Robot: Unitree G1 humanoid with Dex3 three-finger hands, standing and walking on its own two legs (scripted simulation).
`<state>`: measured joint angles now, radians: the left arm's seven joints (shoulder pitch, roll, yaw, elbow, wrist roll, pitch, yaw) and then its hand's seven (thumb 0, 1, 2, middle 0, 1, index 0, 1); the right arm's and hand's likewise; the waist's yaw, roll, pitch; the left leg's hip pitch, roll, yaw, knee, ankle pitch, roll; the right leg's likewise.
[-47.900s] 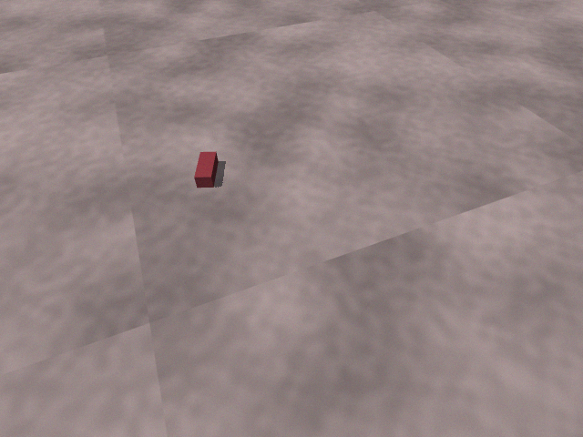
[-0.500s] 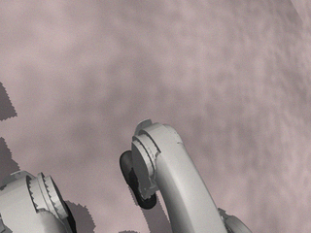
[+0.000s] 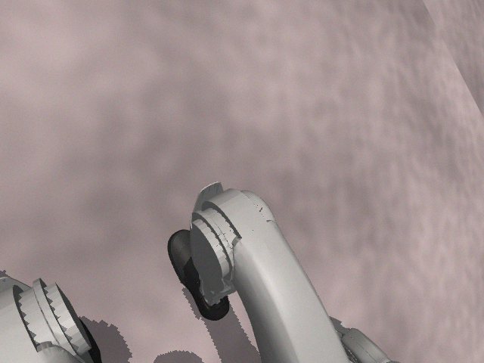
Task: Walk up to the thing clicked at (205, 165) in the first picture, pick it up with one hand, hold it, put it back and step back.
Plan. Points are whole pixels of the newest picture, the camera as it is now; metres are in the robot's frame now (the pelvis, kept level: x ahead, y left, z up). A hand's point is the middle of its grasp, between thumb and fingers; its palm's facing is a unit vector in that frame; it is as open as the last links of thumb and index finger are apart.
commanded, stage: rest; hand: left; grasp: from above
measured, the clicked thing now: out of the picture +0.52 +0.31 -0.27
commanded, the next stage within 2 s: open in 0.24 s
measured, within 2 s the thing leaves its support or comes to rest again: rests again in 0.08 s
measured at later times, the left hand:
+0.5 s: hand out of the picture +0.51 +0.29 -0.25, palm faces -0.45 -0.13 -0.89, open 11.1 cm
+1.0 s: hand out of the picture +0.52 +0.29 -0.24, palm faces -0.45 -0.12 -0.89, open 13.5 cm
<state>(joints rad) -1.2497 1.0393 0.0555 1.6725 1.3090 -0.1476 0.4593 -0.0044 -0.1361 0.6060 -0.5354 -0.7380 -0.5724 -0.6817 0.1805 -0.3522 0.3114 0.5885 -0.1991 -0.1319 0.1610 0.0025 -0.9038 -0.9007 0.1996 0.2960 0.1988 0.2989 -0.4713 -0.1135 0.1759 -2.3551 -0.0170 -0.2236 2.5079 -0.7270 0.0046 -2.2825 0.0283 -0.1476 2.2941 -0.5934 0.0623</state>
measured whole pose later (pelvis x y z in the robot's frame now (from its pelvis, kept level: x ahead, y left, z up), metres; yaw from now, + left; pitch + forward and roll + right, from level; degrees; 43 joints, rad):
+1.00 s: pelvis +0.00 +0.00 +0.00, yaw -1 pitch +31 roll -16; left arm -1.26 1.09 0.02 1.67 1.28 -0.15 0.45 0.00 -0.42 0.91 -0.16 -0.96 -0.17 -0.95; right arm 0.16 -0.34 0.37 0.58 -0.20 -0.13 0.17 0.00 -0.90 -0.90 0.20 0.30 0.20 0.30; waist -0.49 -0.12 0.20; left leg -2.36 -0.01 -0.24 2.51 -0.72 0.01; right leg -2.28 0.04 -0.16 2.28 -0.58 0.07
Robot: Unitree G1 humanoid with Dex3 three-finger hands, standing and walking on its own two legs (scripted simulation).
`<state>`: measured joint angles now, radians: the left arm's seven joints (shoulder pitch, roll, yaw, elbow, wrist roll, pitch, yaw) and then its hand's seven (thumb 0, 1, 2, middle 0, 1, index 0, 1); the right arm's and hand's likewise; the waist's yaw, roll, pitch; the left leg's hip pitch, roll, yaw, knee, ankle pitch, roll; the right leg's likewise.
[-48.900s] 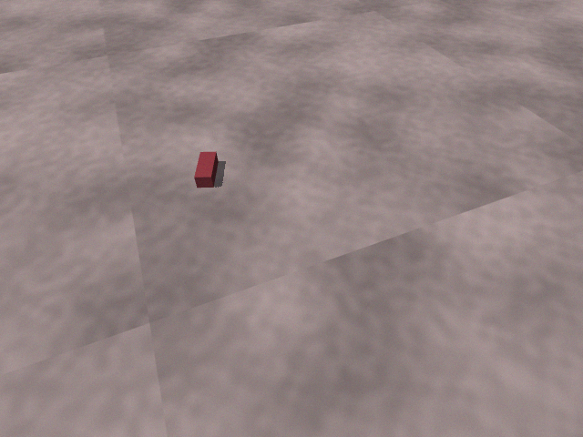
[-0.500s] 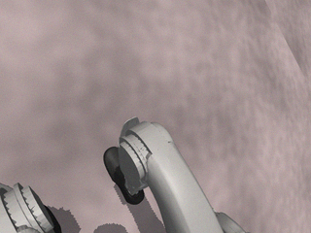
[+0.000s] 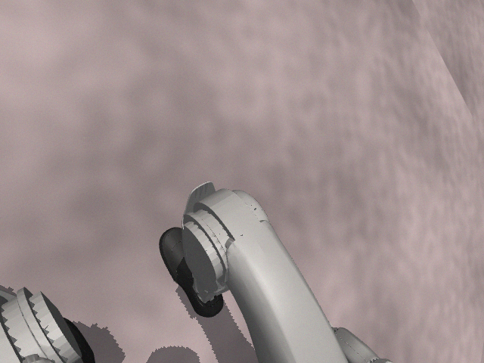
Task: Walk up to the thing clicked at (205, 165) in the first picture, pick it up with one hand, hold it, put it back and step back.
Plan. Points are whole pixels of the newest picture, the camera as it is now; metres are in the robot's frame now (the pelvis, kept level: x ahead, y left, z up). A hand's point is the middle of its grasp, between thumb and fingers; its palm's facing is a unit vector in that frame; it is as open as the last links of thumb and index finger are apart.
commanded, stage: open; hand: left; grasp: from above
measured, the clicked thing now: out of the picture +0.52 +0.32 -0.28
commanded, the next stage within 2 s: withdraw in 0.20 s
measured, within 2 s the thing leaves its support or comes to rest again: neither
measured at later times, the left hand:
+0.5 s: hand out of the picture +0.53 +0.31 -0.23, palm faces -0.38 -0.14 -0.91, open 14.0 cm
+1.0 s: hand out of the picture +0.51 +0.32 -0.09, palm faces -0.47 -0.12 -0.87, open 13.4 cm
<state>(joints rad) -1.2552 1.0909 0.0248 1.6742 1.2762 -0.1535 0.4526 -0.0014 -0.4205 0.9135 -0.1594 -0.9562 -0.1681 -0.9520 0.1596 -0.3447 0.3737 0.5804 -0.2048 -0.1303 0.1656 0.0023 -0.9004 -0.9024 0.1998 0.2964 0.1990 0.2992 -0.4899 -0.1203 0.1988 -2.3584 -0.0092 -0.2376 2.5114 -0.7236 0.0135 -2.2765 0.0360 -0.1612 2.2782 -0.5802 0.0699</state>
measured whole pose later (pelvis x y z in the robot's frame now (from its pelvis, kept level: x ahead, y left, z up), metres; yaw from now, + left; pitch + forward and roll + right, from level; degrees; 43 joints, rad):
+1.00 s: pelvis -0.01 -0.01 +0.04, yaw +5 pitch +34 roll -12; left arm -1.23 0.88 -0.07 1.30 1.18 -0.10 0.02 0.00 -0.41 0.93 -0.19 -0.92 -0.19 -0.92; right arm 0.20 -0.36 0.20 0.54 -0.12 0.08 0.08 0.00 -0.91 -0.90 0.20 0.30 0.20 0.30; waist -0.37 -0.01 0.03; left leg -2.28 -0.03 -0.16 2.33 -0.66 0.01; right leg -2.21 -0.01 -0.11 2.17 -0.57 0.03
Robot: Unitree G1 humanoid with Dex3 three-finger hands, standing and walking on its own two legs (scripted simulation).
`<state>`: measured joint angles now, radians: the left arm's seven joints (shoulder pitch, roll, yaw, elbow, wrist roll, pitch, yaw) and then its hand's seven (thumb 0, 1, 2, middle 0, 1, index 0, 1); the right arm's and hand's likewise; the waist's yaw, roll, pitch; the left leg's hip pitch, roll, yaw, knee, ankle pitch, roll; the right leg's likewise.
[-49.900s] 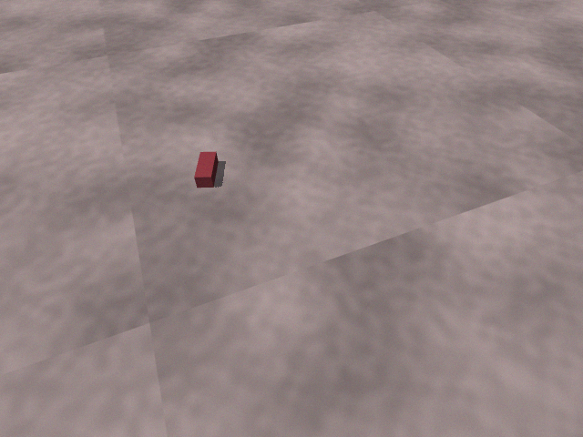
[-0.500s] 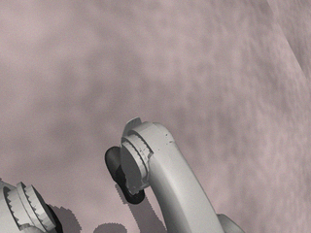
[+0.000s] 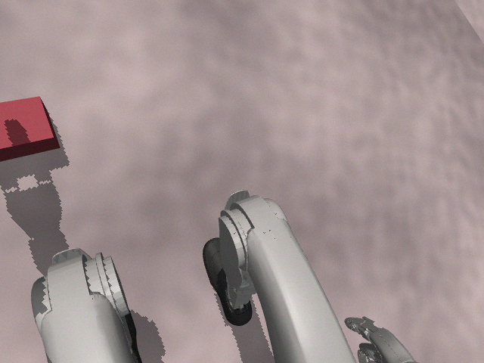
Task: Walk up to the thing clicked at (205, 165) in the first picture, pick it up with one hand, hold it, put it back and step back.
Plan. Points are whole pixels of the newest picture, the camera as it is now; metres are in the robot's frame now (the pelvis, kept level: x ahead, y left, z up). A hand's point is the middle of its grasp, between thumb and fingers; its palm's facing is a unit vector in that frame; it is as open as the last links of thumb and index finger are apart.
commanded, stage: withdraw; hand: left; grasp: from above
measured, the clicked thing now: out of the picture +0.56 +0.27 -0.32
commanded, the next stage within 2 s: home in 0.18 s
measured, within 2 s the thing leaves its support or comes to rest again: neither
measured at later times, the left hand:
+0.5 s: hand out of the picture +0.55 +0.31 -0.14, palm faces -0.41 -0.13 -0.90, open 11.6 cm
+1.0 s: hand out of the picture +0.37 +0.27 +0.06, palm faces -0.16 -0.77 -0.62, open 7.4 cm
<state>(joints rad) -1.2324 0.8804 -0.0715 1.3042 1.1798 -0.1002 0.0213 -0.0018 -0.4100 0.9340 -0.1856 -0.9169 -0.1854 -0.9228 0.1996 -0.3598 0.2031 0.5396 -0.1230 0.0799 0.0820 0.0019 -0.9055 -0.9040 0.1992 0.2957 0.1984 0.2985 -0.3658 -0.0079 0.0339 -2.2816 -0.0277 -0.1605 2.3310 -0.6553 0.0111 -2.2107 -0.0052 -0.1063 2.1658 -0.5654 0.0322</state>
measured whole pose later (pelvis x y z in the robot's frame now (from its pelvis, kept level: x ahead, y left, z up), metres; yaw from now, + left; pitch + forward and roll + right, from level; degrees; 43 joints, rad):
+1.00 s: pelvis +0.02 +0.00 +0.16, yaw +7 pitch +32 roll -5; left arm -0.40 0.45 0.02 0.58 0.38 0.19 0.02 0.01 0.87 0.91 -0.22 -0.31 -0.22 -0.31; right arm 0.11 -0.25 0.02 0.56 0.03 0.02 0.01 0.01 -0.90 -0.90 0.20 0.30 0.20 0.30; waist -0.10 0.04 -0.21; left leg -1.72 -0.02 -0.08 1.81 -0.65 0.01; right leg -1.69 -0.02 -0.04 1.72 -0.59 0.04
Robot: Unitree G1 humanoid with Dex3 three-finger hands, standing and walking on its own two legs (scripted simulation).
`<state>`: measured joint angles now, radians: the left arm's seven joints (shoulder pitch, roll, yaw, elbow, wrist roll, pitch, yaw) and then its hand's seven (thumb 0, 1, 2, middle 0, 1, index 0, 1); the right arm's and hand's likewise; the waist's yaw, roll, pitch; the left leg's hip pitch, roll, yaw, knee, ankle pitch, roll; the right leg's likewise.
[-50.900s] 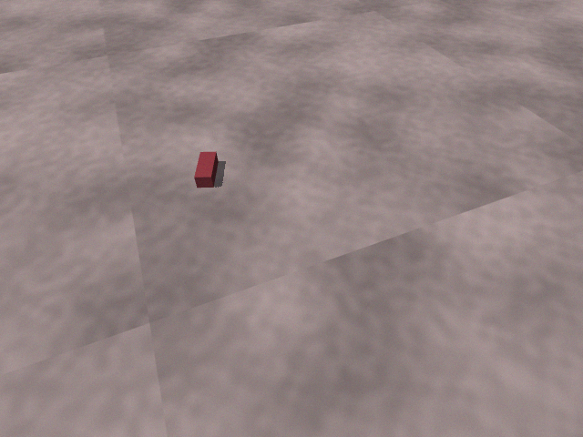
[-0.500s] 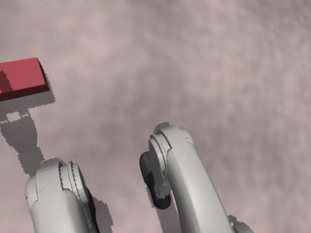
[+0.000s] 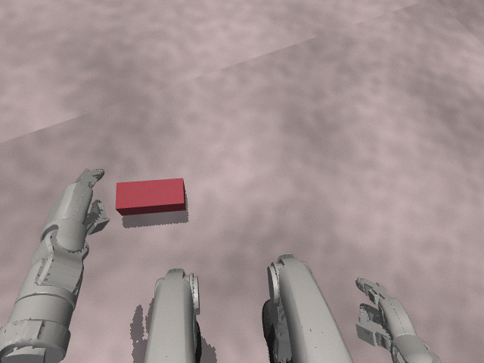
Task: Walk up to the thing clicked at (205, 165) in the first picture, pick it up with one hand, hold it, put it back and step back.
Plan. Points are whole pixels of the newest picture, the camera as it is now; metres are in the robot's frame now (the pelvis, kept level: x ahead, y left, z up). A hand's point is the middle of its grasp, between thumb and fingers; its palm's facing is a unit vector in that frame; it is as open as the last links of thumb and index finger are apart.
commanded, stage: home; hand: left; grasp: from above
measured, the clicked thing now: (152, 196) +0.56 +0.21 -0.49
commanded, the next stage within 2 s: none
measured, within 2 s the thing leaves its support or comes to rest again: neither
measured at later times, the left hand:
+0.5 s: hand (80, 266) +0.27 +0.18 +0.08, palm faces +0.08 -0.97 -0.21, open 7.4 cm
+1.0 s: hand (31, 326) +0.22 +0.19 +0.14, palm faces +0.10 -0.98 -0.19, open 7.4 cm
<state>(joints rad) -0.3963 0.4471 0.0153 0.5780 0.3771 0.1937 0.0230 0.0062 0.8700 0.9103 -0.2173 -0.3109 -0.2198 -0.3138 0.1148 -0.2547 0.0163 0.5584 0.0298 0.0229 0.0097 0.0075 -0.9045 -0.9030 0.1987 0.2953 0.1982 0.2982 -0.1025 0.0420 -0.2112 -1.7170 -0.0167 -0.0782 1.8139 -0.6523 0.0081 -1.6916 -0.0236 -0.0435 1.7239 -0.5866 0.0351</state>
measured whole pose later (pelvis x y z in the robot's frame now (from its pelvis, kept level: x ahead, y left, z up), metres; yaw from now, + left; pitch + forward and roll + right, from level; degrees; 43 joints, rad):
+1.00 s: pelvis +0.07 +0.00 +0.19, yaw +3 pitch +10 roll -3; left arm 0.50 0.23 0.03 -0.12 -0.05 0.45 0.02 0.01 0.90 0.90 -0.20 -0.29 -0.20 -0.30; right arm 0.26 -0.21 0.04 0.52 0.01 -0.23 -0.18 0.02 -0.90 -0.90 0.20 0.30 0.20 0.30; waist -0.04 0.04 -0.16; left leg -0.69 0.01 -0.08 1.02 -0.50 0.00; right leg -0.66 -0.01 -0.06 0.93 -0.44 0.02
